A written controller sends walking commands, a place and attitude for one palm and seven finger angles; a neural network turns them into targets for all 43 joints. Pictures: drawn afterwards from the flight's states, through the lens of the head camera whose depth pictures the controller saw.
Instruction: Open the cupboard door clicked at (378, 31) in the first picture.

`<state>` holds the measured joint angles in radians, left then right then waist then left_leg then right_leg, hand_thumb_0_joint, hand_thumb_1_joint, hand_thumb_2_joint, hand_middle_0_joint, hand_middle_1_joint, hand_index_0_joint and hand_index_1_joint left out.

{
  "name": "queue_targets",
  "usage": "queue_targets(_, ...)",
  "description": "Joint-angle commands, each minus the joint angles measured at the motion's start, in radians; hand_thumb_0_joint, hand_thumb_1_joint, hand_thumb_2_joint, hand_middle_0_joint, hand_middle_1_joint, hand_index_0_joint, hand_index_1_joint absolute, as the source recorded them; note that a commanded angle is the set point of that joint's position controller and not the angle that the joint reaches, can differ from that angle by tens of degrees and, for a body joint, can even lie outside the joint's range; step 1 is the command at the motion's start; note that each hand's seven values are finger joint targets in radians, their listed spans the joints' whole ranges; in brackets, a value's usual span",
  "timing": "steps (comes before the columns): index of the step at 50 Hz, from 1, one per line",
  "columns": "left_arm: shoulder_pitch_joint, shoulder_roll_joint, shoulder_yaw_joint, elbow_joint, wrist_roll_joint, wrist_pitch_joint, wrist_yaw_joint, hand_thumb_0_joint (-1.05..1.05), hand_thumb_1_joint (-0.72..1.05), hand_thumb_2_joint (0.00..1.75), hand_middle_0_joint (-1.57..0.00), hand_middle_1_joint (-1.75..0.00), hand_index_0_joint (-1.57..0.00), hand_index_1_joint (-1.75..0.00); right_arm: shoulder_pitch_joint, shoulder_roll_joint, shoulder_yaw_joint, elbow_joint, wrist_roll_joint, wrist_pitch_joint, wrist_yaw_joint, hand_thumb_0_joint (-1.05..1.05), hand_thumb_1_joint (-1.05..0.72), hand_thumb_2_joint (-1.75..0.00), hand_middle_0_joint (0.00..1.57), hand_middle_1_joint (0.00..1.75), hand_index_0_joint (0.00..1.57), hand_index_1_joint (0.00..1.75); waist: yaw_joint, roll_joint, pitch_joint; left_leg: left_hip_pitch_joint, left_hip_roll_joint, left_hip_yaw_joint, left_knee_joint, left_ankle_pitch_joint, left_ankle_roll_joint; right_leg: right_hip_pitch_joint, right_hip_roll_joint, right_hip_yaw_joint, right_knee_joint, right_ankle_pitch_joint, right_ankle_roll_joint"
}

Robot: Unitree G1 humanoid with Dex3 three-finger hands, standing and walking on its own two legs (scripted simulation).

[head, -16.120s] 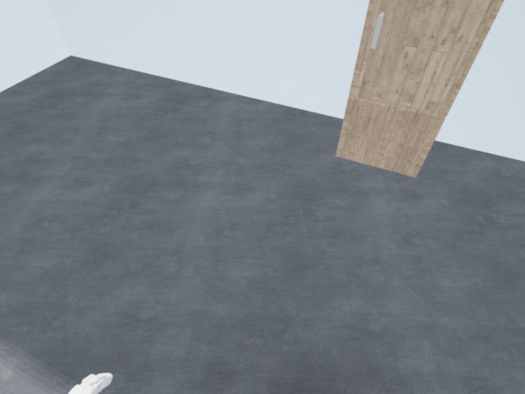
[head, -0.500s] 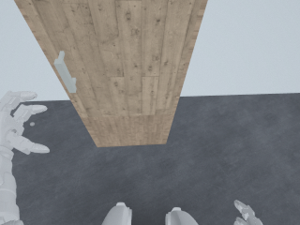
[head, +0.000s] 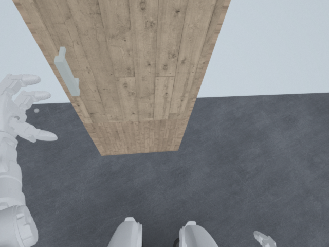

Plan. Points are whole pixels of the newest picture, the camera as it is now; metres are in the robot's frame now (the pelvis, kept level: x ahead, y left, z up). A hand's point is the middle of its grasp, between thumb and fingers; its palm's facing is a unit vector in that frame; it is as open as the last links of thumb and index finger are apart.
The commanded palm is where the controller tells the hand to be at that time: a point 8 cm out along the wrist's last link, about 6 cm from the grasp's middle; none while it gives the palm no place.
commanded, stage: move the hooked fingers beside the handle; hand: left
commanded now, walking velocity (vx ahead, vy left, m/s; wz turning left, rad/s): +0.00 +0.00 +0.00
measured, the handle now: (69, 72) +0.53 +0.27 +0.04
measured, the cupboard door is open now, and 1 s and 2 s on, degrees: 0 0 0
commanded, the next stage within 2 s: slide the fingers in behind the handle in 1.42 s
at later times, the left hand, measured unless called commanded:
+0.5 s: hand (36, 92) +0.45 +0.32 +0.06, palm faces +0.14 -0.99 -0.02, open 14.0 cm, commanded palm +0.43 +0.36 +0.05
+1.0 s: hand (36, 89) +0.47 +0.33 +0.05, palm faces +0.12 -0.99 -0.03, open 14.0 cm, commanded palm +0.45 +0.36 +0.05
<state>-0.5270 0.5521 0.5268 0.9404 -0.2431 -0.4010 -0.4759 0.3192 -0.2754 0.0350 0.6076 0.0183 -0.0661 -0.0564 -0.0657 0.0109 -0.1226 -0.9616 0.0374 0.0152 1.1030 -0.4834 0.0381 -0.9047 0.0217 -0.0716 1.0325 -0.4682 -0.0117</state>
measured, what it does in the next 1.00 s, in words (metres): stands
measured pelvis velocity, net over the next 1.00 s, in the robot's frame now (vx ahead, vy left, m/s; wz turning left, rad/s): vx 0.00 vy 0.01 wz -0.03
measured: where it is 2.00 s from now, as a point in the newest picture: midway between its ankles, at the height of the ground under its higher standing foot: outside the picture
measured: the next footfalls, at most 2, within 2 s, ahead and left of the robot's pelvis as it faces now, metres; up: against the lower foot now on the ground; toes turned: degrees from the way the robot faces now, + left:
none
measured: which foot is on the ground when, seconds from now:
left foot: down 0.00-1.00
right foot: down 0.00-1.00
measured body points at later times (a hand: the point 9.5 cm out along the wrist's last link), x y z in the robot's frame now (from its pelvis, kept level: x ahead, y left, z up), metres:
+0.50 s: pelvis +0.00 +0.00 -0.01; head +0.14 +0.04 +0.41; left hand +0.44 +0.37 +0.06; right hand +0.04 -0.28 -0.11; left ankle +0.02 +0.09 -0.66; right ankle +0.01 -0.12 -0.66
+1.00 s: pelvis +0.00 +0.01 -0.01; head +0.15 +0.05 +0.41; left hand +0.46 +0.38 +0.05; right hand +0.02 -0.27 -0.11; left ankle +0.02 +0.09 -0.66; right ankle +0.01 -0.12 -0.66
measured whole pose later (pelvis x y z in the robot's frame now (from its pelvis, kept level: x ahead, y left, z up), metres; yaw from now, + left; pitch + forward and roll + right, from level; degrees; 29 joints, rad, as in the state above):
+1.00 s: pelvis +0.00 +0.01 -0.01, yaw -2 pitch +25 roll -6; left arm -0.77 0.76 0.63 1.14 -0.14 -0.38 -0.50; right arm 0.36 -0.29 0.05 0.61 0.00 0.04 -0.03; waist -0.14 0.02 -0.11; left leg -1.12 0.06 0.00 1.18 -0.50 0.04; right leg -1.04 0.04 -0.09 1.07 -0.47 -0.01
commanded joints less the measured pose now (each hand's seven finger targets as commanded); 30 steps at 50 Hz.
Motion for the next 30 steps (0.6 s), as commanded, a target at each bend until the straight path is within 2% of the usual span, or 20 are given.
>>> queue_targets(1, -0.32, 0.336, 0.069, -0.155, -0.007, -0.07, -0.005, 0.0, -0.5, 0.3, -0.3, -1.2, -0.3, -1.2, 0.102, -0.192, -0.072, -0.08, 0.001, -0.008, -0.012, 0.0, -0.9, -0.9, 0.2, 0.3, 0.2, 0.3, 0.002, 0.126, -0.398, 0.343, -0.002, -0.073, -0.14, 0.382, -0.021, 0.102, 0.027, 0.03, -0.092, 0.248, -0.017)
queue_targets(2, -0.327, 0.358, 0.085, -0.152, -0.003, -0.074, -0.002, 0.0, -0.5, 0.3, -0.3, -1.2, -0.3, -1.2, 0.106, -0.195, -0.073, -0.079, 0.0, -0.002, -0.012, 0.0, -0.9, -0.9, 0.2, 0.3, 0.2, 0.3, 0.004, 0.122, -0.396, 0.345, 0.0, -0.078, -0.141, 0.391, -0.024, 0.098, 0.028, 0.028, -0.09, 0.25, -0.018)
queue_targets(3, -0.345, 0.342, 0.069, -0.158, -0.001, -0.078, -0.001, 0.0, -0.5, 0.3, -0.3, -1.2, -0.3, -1.2, 0.107, -0.193, -0.073, -0.08, -0.001, 0.001, -0.01, 0.0, -0.9, -0.9, 0.2, 0.3, 0.2, 0.3, -0.004, 0.127, -0.404, 0.349, -0.001, -0.075, -0.136, 0.394, -0.021, 0.093, 0.028, 0.03, -0.09, 0.251, -0.015)
queue_targets(4, -0.357, 0.367, 0.09, -0.163, -0.004, -0.086, 0.0, 0.0, -0.5, 0.3, -0.3, -1.2, -0.3, -1.2, 0.111, -0.195, -0.073, -0.081, -0.002, 0.005, -0.011, 0.0, -0.9, -0.9, 0.2, 0.3, 0.2, 0.3, 0.001, 0.129, -0.421, 0.355, 0.001, -0.078, -0.129, 0.417, -0.022, 0.096, 0.032, 0.03, -0.081, 0.262, -0.019)
queue_targets(7, -0.395, 0.386, 0.093, -0.155, 0.008, -0.099, 0.0, 0.0, -0.5, 0.3, -0.3, -1.2, -0.3, -1.2, 0.118, -0.197, -0.073, -0.07, -0.006, 0.018, -0.008, 0.0, -0.9, -0.9, 0.2, 0.3, 0.2, 0.3, -0.004, 0.168, -0.438, 0.381, 0.004, -0.084, -0.128, 0.422, -0.028, 0.074, 0.031, 0.028, -0.081, 0.248, -0.017)
queue_targets(9, -0.421, 0.369, 0.07, -0.128, 0.011, -0.1, -0.003, 0.0, -0.5, 0.3, -0.3, -1.2, -0.3, -1.2, 0.123, -0.199, -0.071, -0.067, -0.007, 0.024, -0.009, 0.0, -0.9, -0.9, 0.2, 0.3, 0.2, 0.3, -0.022, 0.165, -0.417, 0.382, 0.006, -0.091, -0.124, 0.428, -0.026, 0.044, 0.034, 0.024, -0.081, 0.24, -0.02)
queue_targets(12, -0.476, 0.391, 0.064, -0.058, 0.028, -0.084, -0.008, 0.0, -0.5, 0.3, -0.3, -1.2, -0.3, -1.2, 0.134, -0.207, -0.068, -0.05, -0.007, 0.037, -0.012, 0.0, -0.9, -0.9, 0.2, 0.3, 0.2, 0.3, -0.04, 0.144, -0.381, 0.348, 0.008, -0.095, -0.124, 0.365, -0.021, 0.022, 0.032, 0.022, -0.087, 0.21, -0.016)
queue_targets(15, -0.488, 0.425, 0.078, -0.039, 0.031, -0.08, -0.017, 0.0, -0.5, 0.3, -0.3, -1.2, -0.3, -1.2, 0.142, -0.211, -0.065, -0.053, -0.009, 0.045, -0.014, 0.0, -0.9, -0.9, 0.2, 0.3, 0.2, 0.3, -0.034, 0.156, -0.425, 0.342, 0.004, -0.089, -0.113, 0.388, -0.018, 0.047, 0.031, 0.029, -0.082, 0.238, -0.017)
queue_targets(16, -0.474, 0.456, 0.107, -0.02, 0.032, -0.076, -0.016, 0.0, -0.5, 0.3, -0.3, -1.2, -0.3, -1.2, 0.149, -0.214, -0.067, -0.052, -0.009, 0.049, -0.014, 0.0, -0.9, -0.9, 0.2, 0.3, 0.2, 0.3, -0.029, 0.136, -0.435, 0.325, 0.003, -0.085, -0.105, 0.391, -0.015, 0.061, 0.032, 0.032, -0.08, 0.25, -0.015)
queue_targets(19, -0.553, 0.489, 0.106, -0.001, 0.041, -0.079, -0.017, 0.0, -0.5, 0.3, -0.3, -1.2, -0.3, -1.2, 0.15, -0.212, -0.057, -0.046, -0.013, 0.054, -0.014, 0.0, -0.9, -0.9, 0.2, 0.3, 0.2, 0.3, -0.048, 0.153, -0.417, 0.276, 0.002, -0.08, -0.085, 0.364, -0.008, 0.055, 0.034, 0.041, -0.071, 0.245, -0.015)
queue_targets(21, -0.553, 0.547, 0.14, 0.014, 0.053, -0.078, -0.017, 0.0, -0.5, 0.3, -0.3, -1.2, -0.3, -1.2, 0.156, -0.222, -0.059, -0.045, -0.015, 0.056, -0.013, 0.0, -0.9, -0.9, 0.2, 0.3, 0.2, 0.3, -0.043, 0.168, -0.434, 0.277, 0.004, -0.084, -0.08, 0.375, -0.01, 0.055, 0.035, 0.041, -0.066, 0.25, -0.014)
queue_targets(24, -0.566, 0.559, 0.142, 0.001, 0.058, -0.086, -0.026, 0.0, -0.5, 0.3, -0.3, -1.2, -0.3, -1.2, 0.17, -0.225, -0.061, -0.044, -0.019, 0.061, -0.009, 0.0, -0.9, -0.9, 0.2, 0.3, 0.2, 0.3, -0.048, 0.192, -0.49, 0.319, 0.008, -0.091, -0.064, 0.432, -0.012, 0.038, 0.038, 0.038, -0.051, 0.276, -0.017)
queue_targets(25, -0.572, 0.551, 0.129, 0.002, 0.062, -0.084, -0.031, 0.0, -0.5, 0.3, -0.3, -1.2, -0.3, -1.2, 0.17, -0.224, -0.058, -0.044, -0.017, 0.064, -0.007, 0.0, -0.9, -0.9, 0.2, 0.3, 0.2, 0.3, -0.048, 0.22, -0.495, 0.334, 0.011, -0.091, -0.064, 0.445, -0.016, 0.023, 0.037, 0.036, -0.05, 0.275, -0.014)
queue_targets(26, -0.569, 0.543, 0.123, 0.032, 0.061, -0.075, -0.035, 0.0, -0.5, 0.3, -0.3, -1.2, -0.3, -1.2, 0.172, -0.223, -0.057, -0.04, -0.016, 0.067, -0.006, 0.0, -0.9, -0.9, 0.2, 0.3, 0.2, 0.3, -0.057, 0.206, -0.466, 0.319, 0.011, -0.087, -0.061, 0.428, -0.014, 0.014, 0.039, 0.036, -0.057, 0.267, -0.012)
queue_targets(27, -0.59, 0.56, 0.128, 0.029, 0.062, -0.071, -0.038, 0.0, -0.5, 0.3, -0.3, -1.2, -0.3, -1.2, 0.173, -0.226, -0.055, -0.038, -0.017, 0.07, -0.005, 0.0, -0.9, -0.9, 0.2, 0.3, 0.2, 0.3, -0.06, 0.206, -0.461, 0.305, 0.013, -0.088, -0.059, 0.413, -0.011, 0.015, 0.038, 0.037, -0.057, 0.262, -0.011)
queue_targets(28, -0.575, 0.563, 0.13, 0.07, 0.064, -0.055, -0.041, 0.0, -0.5, 0.3, -0.3, -1.2, -0.3, -1.2, 0.178, -0.229, -0.054, -0.04, -0.015, 0.074, -0.006, 0.0, -0.9, -0.9, 0.2, 0.3, 0.2, 0.3, -0.064, 0.174, -0.447, 0.275, 0.01, -0.089, -0.058, 0.394, -0.008, 0.022, 0.039, 0.036, -0.058, 0.255, -0.01)
queue_targets(29, -0.59, 0.565, 0.125, 0.084, 0.059, -0.049, -0.048, 0.0, -0.5, 0.3, -0.3, -1.2, -0.3, -1.2, 0.18, -0.231, -0.052, -0.043, -0.014, 0.075, -0.008, 0.0, -0.9, -0.9, 0.2, 0.3, 0.2, 0.3, -0.07, 0.177, -0.43, 0.265, 0.01, -0.088, -0.054, 0.395, -0.005, 0.015, 0.041, 0.037, -0.058, 0.262, -0.012)
queue_targets(30, -0.608, 0.583, 0.131, 0.081, 0.064, -0.042, -0.05, 0.0, -0.5, 0.3, -0.3, -1.2, -0.3, -1.2, 0.183, -0.233, -0.051, -0.041, -0.014, 0.078, -0.01, 0.0, -0.9, -0.9, 0.2, 0.3, 0.2, 0.3, -0.071, 0.174, -0.443, 0.266, 0.012, -0.089, -0.051, 0.403, -0.004, 0.017, 0.04, 0.039, -0.056, 0.269, -0.009)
